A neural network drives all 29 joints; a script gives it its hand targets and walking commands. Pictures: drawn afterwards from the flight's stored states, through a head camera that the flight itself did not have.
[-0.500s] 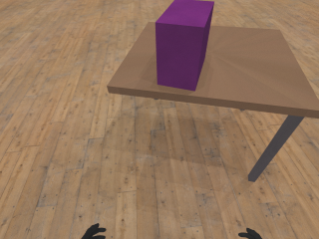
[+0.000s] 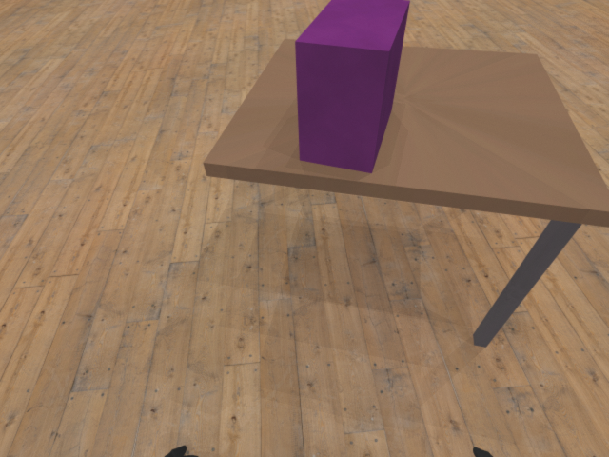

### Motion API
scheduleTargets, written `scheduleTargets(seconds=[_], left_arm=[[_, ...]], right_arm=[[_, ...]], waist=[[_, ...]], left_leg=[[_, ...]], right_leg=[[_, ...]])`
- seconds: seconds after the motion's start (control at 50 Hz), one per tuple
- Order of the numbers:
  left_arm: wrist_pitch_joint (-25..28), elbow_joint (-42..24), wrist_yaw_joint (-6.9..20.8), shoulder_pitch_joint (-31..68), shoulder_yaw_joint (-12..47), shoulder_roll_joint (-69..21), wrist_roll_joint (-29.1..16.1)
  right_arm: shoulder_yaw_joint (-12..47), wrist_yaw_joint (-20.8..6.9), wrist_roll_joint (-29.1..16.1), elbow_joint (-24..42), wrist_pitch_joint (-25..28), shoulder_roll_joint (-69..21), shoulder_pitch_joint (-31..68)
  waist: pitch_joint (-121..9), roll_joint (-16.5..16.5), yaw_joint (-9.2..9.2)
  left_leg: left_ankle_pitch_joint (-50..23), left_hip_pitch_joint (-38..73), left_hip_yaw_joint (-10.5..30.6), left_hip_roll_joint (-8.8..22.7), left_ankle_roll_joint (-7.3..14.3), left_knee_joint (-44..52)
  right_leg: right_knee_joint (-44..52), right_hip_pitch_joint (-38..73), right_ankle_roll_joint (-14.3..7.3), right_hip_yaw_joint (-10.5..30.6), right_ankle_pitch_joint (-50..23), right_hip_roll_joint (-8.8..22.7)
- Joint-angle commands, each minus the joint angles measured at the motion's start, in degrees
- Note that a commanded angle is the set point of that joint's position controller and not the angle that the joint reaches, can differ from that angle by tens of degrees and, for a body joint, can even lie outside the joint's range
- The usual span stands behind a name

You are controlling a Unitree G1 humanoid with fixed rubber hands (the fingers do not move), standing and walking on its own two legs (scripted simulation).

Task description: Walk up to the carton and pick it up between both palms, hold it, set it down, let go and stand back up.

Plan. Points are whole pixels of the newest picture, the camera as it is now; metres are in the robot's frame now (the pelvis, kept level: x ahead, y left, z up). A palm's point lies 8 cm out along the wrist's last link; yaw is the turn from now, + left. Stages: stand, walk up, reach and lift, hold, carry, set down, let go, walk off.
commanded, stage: stand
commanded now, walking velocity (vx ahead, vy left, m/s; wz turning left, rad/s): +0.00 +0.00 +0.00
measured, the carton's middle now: (353, 82) +0.89 -0.07 +0.07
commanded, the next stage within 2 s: walk up in 1.00 s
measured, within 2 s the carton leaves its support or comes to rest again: neither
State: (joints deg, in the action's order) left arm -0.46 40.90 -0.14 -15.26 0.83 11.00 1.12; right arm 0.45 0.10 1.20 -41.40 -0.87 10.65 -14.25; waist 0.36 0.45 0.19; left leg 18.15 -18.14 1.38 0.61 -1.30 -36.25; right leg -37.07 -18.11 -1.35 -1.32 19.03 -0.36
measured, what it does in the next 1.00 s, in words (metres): stands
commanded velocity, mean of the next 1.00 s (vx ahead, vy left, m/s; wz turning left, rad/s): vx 0.00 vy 0.00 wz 0.00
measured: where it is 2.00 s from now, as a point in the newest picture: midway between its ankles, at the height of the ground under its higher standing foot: outside the picture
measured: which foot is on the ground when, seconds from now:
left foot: down 0.00-1.00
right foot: down 0.00-1.00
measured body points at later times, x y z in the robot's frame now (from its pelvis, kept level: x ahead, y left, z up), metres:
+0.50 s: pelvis +0.01 -0.01 +0.01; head +0.01 -0.01 +0.46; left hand +0.09 +0.23 -0.13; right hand +0.09 -0.24 -0.13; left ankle +0.01 +0.14 -0.72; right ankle +0.01 -0.10 -0.72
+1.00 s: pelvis +0.01 +0.00 +0.01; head +0.01 +0.00 +0.46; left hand +0.04 +0.23 -0.14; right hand +0.03 -0.23 -0.14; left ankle +0.01 +0.14 -0.72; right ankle +0.01 -0.10 -0.72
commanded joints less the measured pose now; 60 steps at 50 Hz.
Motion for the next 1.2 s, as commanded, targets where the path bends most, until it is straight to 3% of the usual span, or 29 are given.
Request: scheduleTargets(seconds=[0.0,0.06,0.12,0.24,0.34,0.46,0.5,0.54,0.68,0.84,1.08,1.12,1.14,1.16,1.18], left_arm=[[1.3,-3.8,-0.4,-0.3,-2.0,6.0,-0.2],[1.2,-3.2,-0.6,0.0,-1.7,5.3,0.1],[1.2,-2.4,-0.6,-0.6,-2.0,5.9,-0.3],[1.1,-0.9,-0.9,-0.3,-1.8,5.2,-0.2],[1.2,0.4,-0.8,-0.1,-2.1,6.1,-0.1],[1.0,3.0,-1.1,-0.9,-2.2,5.9,-0.2],[1.1,4.0,-1.3,-1.4,-2.0,5.1,-0.3],[1.2,4.9,-1.3,-2.0,-2.1,6.1,-0.3],[1.4,8.5,-1.4,-2.1,-2.5,6.2,-0.3],[1.4,13.2,-1.7,-2.8,-2.1,4.9,-0.4],[1.4,19.1,-1.8,-4.0,-1.4,3.1,-0.6],[1.3,19.7,-1.9,-3.6,-1.3,2.4,-0.6],[1.2,20.4,-1.9,-4.6,-1.4,2.7,-0.8],[1.2,20.4,-1.8,-4.4,-1.5,3.1,-0.8],[0.9,16.8,-2.8,-1.3,-4.6,10.3,-1.7]], right_arm=[[-1.3,0.3,-0.1,3.5,1.2,4.9,-0.2],[-1.6,0.7,-0.1,3.1,1.4,5.5,-0.4],[-1.7,0.9,-0.1,2.3,1.2,5.7,0.2],[-1.7,0.7,-0.3,0.6,1.1,5.6,-1.5],[-1.8,1.0,-0.2,-0.9,1.0,5.7,-0.2],[-1.8,1.1,-0.4,-3.7,1.2,5.6,-1.3],[-2.0,1.3,-0.3,-5.2,1.0,5.7,-2.3],[-1.8,1.4,-0.5,-6.2,0.8,5.4,-3.0],[-2.0,1.7,-0.6,-9.6,1.0,5.7,-2.7],[-1.6,2.1,-0.5,-14.7,0.9,4.5,-3.7],[-1.3,2.3,-0.5,-19.9,0.9,3.8,-4.9],[-1.0,2.3,-0.4,-20.8,0.8,3.1,-5.5],[-1.2,2.2,-0.4,-21.2,0.7,3.3,-5.5],[-1.2,2.4,-0.4,-21.4,0.7,3.5,-5.0],[-3.3,3.2,-2.1,-16.9,0.7,9.4,-0.3]], waist=[[-2.5,-1.0,0.18],[-1.9,0.6,-0.09],[-0.5,-1.5,0.45],[-1.1,2.0,-0.52],[-0.8,-1.3,-0.19],[0.2,0.9,-0.11],[2.3,-1.5,-0.13],[1.0,0.2,-0.31],[1.2,0.7,0.03],[2.6,-1.3,-0.16],[4.3,-0.7,-0.05],[5.5,-1.6,-0.33],[5.3,-0.1,-0.20],[5.7,-1.2,0.20],[12.9,-1.4,0.02]], left_leg=[[-8.5,0.7,2.6,1.9,2.3,6.7],[-8.8,0.6,2.5,1.8,2.1,6.5],[-9.1,1.1,2.7,1.8,2.3,6.9],[-8.7,2.4,2.2,2.0,2.1,7.1],[-9.4,3.2,2.0,1.8,2.0,7.9],[-9.7,3.0,2.5,2.1,2.0,8.7],[-9.5,3.1,2.7,2.2,2.0,9.6],[-9.6,4.3,2.4,2.2,1.9,9.5],[-11.4,5.5,2.8,2.8,1.9,10.8],[-11.6,7.0,2.8,3.3,2.0,12.6],[-12.0,6.7,3.4,3.6,2.0,14.0],[-11.5,6.6,2.9,3.7,1.8,14.4],[-11.1,7.3,3.1,3.6,1.8,14.5],[-10.3,6.8,3.0,3.6,1.8,14.5],[-34.6,2.8,2.1,5.8,1.1,5.8]], right_leg=[[8.6,1.6,-1.4,4.9,-7.0,3.6],[9.1,2.0,-1.7,5.0,-7.8,3.8],[9.4,0.9,-1.4,5.2,-8.0,3.8],[10.7,1.8,-1.8,5.5,-7.4,4.1],[11.5,2.0,-2.0,5.5,-7.6,4.1],[12.5,3.2,-2.0,5.5,-8.4,4.2],[13.2,2.7,-2.1,5.9,-8.1,4.4],[13.7,3.5,-2.3,6.1,-8.1,4.6],[14.7,5.2,-2.4,5.9,-10.3,4.6],[15.8,6.7,-2.3,5.8,-11.3,4.7],[16.7,8.5,-1.8,5.1,-12.2,4.4],[17.1,8.0,-1.8,5.3,-11.2,4.7],[17.6,7.3,-1.8,5.4,-10.1,4.3],[18.1,7.0,-1.7,5.2,-8.8,4.3],[8.5,2.5,-0.7,4.8,-39.5,6.9]])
